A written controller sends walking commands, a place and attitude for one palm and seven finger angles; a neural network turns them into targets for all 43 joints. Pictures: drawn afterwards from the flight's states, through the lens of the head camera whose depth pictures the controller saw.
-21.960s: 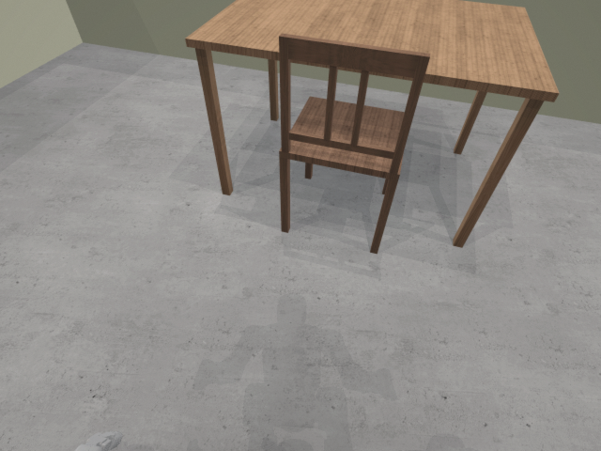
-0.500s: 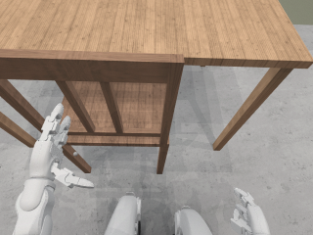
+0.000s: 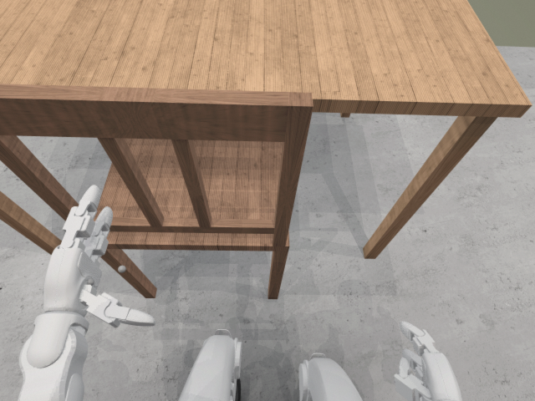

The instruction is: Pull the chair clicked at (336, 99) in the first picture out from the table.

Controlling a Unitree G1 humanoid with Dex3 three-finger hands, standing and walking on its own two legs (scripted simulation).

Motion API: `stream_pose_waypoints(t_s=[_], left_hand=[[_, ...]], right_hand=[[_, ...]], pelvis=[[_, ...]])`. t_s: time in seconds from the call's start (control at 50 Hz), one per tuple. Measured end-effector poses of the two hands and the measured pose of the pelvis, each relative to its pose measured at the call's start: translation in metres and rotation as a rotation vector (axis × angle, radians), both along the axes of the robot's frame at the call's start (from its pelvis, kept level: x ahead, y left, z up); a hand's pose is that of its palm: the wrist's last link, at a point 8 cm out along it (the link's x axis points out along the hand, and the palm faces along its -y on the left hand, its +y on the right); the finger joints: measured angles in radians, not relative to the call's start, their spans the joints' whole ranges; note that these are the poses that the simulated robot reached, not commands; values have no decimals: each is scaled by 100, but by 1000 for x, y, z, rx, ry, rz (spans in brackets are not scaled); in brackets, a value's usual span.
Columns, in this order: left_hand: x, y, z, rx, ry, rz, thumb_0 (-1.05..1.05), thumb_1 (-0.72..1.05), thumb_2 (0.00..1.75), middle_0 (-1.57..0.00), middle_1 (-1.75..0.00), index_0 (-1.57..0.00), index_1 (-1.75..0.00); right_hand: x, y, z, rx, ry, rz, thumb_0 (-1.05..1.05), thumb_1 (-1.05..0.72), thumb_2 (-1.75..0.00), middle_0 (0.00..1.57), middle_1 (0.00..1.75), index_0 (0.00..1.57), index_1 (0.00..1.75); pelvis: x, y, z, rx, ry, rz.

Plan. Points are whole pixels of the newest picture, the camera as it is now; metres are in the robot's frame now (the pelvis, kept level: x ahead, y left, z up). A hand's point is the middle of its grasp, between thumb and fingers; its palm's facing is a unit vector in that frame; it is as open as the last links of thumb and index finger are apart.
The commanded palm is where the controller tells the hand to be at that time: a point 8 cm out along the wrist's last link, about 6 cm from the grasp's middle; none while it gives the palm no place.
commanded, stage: aim the fingers beside a spindle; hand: left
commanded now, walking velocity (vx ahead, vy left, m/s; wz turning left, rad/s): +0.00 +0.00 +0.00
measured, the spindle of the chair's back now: (137, 185) +0.43 +0.24 +0.01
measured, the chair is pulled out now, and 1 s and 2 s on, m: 0.00 0.00 0.00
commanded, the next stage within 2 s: none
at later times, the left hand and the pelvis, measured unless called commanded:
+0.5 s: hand (117, 263) +0.29 +0.22 +0.04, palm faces +0.08 -1.00 -0.04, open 16.9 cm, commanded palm +0.27 +0.26 +0.04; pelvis +0.00 +0.01 +0.00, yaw +0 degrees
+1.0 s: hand (143, 271) +0.29 +0.20 +0.02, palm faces +0.05 -1.00 -0.03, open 16.9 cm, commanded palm +0.27 +0.26 +0.04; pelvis +0.00 +0.00 +0.00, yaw +0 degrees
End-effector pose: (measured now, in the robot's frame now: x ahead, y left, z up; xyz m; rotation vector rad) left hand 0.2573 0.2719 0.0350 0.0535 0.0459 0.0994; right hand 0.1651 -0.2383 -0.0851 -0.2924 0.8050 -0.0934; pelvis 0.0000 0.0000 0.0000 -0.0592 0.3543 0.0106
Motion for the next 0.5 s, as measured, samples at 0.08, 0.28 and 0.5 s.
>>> stream_pose_waypoints(t_s=[0.08, 0.28, 0.5], left_hand=[[-1, 0, 1, -5, -25, -8, -2, -50, 30, -6, -8, -6, -8], [14, -10, -6, -20, -9, -56, -2, -50, 30, -7, -8, -7, -8], [5, 5, 6, -11, -32, -22, -2, -50, 30, -6, -8, -6, -8]], right_hand=[[1, 2, -2, -10, -2, 11, 1, -90, -89, 21, 30, 20, 30], [3, 6, -1, -13, -3, 6, 1, -90, -89, 21, 30, 20, 30], [4, 9, 1, -7, 8, 14, 1, -90, -89, 21, 30, 20, 30]], pelvis=[[-1, 2, -2, -7, 0, 6], [-1, 5, -3, -9, 10, 2], [4, 8, 1, -15, 6, 10]])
